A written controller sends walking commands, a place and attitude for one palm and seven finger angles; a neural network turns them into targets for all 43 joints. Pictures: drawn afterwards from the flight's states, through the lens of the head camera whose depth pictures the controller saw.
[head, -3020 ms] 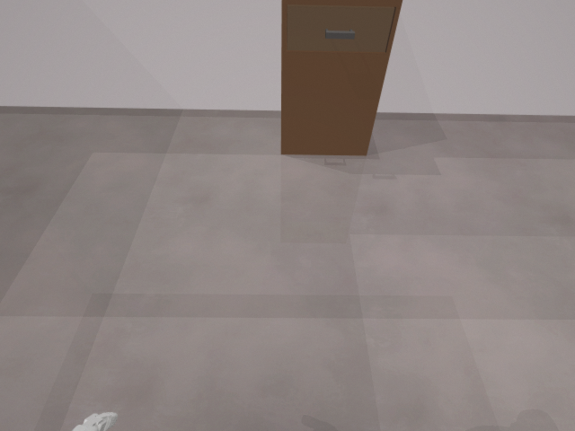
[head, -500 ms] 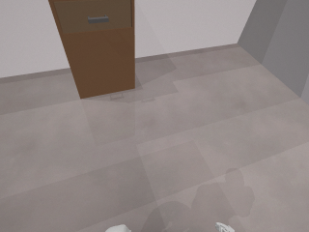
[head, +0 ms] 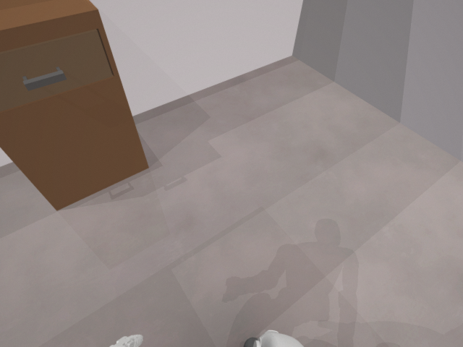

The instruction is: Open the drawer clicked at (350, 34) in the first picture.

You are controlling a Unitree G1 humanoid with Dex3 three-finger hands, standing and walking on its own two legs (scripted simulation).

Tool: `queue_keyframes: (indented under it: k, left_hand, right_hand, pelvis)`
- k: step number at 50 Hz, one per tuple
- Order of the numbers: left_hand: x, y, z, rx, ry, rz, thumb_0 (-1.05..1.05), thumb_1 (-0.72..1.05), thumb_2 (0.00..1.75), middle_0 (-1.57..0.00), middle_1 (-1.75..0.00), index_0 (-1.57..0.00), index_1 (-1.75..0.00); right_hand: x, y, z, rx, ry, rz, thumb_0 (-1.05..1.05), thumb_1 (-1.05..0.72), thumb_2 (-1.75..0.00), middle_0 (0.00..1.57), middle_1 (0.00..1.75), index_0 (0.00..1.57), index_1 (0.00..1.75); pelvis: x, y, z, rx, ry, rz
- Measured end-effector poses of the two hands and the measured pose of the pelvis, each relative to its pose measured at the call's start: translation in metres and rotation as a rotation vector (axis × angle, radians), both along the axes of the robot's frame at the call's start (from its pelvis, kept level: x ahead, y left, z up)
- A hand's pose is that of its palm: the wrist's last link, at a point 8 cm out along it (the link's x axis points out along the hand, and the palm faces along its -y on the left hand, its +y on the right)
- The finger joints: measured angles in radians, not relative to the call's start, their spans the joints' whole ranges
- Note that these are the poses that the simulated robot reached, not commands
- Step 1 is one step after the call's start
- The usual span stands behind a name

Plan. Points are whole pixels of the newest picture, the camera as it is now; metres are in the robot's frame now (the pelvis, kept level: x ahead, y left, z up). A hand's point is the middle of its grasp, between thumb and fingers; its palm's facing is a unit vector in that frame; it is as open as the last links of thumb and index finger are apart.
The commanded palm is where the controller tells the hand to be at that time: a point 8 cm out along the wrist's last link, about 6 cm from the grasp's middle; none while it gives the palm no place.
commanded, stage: walk to a spot facing it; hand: left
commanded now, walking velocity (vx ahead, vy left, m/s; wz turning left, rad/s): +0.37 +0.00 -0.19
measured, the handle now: (43, 77) +0.94 +0.62 -0.08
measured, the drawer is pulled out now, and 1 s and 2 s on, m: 0.00 0.00 0.00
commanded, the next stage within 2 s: turn to face it in 0.66 s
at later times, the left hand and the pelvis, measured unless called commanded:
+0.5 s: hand out of the picture +0.15 +0.16 -0.16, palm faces +0.08 -0.99 -0.15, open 7.3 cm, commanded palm none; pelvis +0.22 +0.00 +0.01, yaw -2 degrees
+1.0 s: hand (171, 187) +0.53 +0.16 -0.15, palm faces -0.10 -0.97 -0.24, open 7.4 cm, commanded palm none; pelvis +0.39 -0.02 +0.00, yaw -6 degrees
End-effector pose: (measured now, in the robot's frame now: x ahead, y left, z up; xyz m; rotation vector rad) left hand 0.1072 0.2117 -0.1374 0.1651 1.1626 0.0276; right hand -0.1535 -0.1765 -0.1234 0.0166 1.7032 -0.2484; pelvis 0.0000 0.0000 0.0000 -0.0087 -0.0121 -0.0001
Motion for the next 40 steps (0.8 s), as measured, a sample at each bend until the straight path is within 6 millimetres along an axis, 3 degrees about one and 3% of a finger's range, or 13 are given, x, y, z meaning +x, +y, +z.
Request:
queue_keyframes:
  k: [2, 4, 6, 12, 18, 22, 28, 30, 32, 35, 40]
  left_hand:
    - [0.025, -0.009, -0.004, 0.006, -0.035, 0.002, 0.01, 0.91, 0.9, -0.2, -0.29, -0.19, -0.3]
    - [0.037, -0.014, -0.004, 0.008, -0.047, 0.021, 0.0, 0.91, 0.89, -0.2, -0.29, -0.19, -0.3]
    - [0.04, -0.014, 0.0, 0.018, -0.031, 0.058, 0.0, 0.92, 0.89, -0.2, -0.29, -0.2, -0.3]
    - [0.042, 0.005, 0.018, 0.1, 0.065, 0.077, -0.02, 0.95, 0.89, -0.2, -0.29, -0.2, -0.3]
    - [0.04, 0.004, 0.019, 0.074, 0.178, 0.122, -0.01, 0.93, 0.89, -0.2, -0.29, -0.2, -0.3]
    - [0.039, 0.001, 0.012, 0.036, 0.265, 0.162, 0.0, 0.92, 0.89, -0.2, -0.29, -0.2, -0.3]
    - [0.049, 0.008, -0.005, -0.015, 0.421, 0.203, 0.0, 0.91, 0.89, -0.2, -0.29, -0.2, -0.3]
    - [0.066, 0.015, -0.008, -0.02, 0.451, 0.188, 0.01, 0.91, 0.89, -0.2, -0.29, -0.2, -0.3]
    - [0.094, 0.024, -0.007, -0.009, 0.44, 0.158, 0.01, 0.91, 0.89, -0.2, -0.29, -0.2, -0.3]
    - [0.152, 0.036, -0.003, 0.012, 0.368, 0.111, 0.01, 0.91, 0.89, -0.2, -0.29, -0.2, -0.3]
    - [0.26, 0.043, 0.006, 0.044, 0.201, 0.035, 0.01, 0.91, 0.89, -0.2, -0.29, -0.19, -0.3]
  right_hand:
    - [0.014, -0.001, -0.006, 0.028, 0.036, -0.018, 0.0, -0.91, -0.89, 0.2, 0.29, 0.2, 0.3]
    - [0.042, -0.008, -0.011, 0.035, 0.02, -0.02, 0.0, -0.91, -0.89, 0.2, 0.29, 0.2, 0.3]
    - [0.083, -0.02, -0.013, 0.024, -0.043, -0.007, 0.0, -0.91, -0.89, 0.2, 0.29, 0.21, 0.3]
    - [0.232, -0.054, -0.011, -0.034, -0.329, 0.053, 0.0, -0.91, -0.9, 0.2, 0.29, 0.2, 0.3]
    - [0.34, -0.081, 0.001, -0.098, -0.447, 0.131, 0.02, -0.95, -0.9, 0.2, 0.29, 0.2, 0.3]
    - [0.41, -0.075, 0.007, -0.105, -0.489, 0.198, 0.01, -0.94, -0.9, 0.2, 0.29, 0.2, 0.3]
    - [0.515, -0.041, 0.003, -0.112, -0.584, 0.27, 0.0, -0.92, -0.9, 0.2, 0.29, 0.2, 0.3]
    - [0.534, -0.03, 0.003, -0.115, -0.619, 0.255, 0.0, -0.92, -0.9, 0.2, 0.29, 0.2, 0.3]
    - [0.538, -0.021, 0.006, -0.111, -0.625, 0.219, 0.0, -0.92, -0.9, 0.2, 0.29, 0.2, 0.3]
    - [0.532, -0.015, 0.008, -0.117, -0.596, 0.134, -0.01, -0.93, -0.89, 0.2, 0.29, 0.21, 0.3]
    - [0.519, -0.038, 0.012, -0.175, -0.517, 0.058, -0.04, -0.97, -0.89, 0.21, 0.3, 0.21, 0.3]
  pelvis:
    - [0.023, -0.009, -0.007, 0.006, -0.003, -0.011]
    - [0.039, -0.016, -0.007, 0.008, -0.015, -0.017]
    - [0.056, -0.021, -0.001, 0.007, -0.026, -0.021]
    - [0.103, -0.024, 0.014, 0.006, -0.011, -0.038]
    - [0.155, -0.016, 0.018, 0.0, 0.004, -0.036]
    - [0.192, -0.007, 0.016, -0.007, 0.011, -0.031]
    - [0.256, 0.018, 0.0, -0.013, 0.008, -0.042]
    - [0.272, 0.024, -0.002, 0.0, -0.005, -0.062]
    - [0.287, 0.028, 0.001, 0.007, -0.017, -0.087]
    - [0.308, 0.03, 0.009, 0.013, -0.023, -0.114]
    - [0.338, 0.026, 0.016, 0.019, -0.015, -0.16]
